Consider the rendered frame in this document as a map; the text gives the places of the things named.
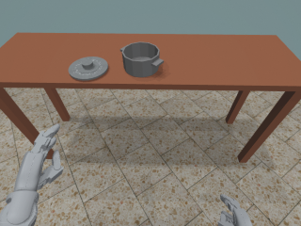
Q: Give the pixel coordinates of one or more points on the knob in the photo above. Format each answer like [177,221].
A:
[87,63]

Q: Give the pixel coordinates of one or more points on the table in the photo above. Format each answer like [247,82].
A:
[243,63]

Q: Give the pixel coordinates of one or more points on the lid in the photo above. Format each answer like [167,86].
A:
[99,68]

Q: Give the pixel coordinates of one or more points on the left robot hand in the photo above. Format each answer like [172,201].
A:
[29,174]

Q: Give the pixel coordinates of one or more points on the pot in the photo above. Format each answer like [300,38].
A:
[141,59]

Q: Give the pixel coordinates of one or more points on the left robot forearm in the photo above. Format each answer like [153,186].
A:
[21,208]

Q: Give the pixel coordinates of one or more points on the right robot hand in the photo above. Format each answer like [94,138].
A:
[239,216]

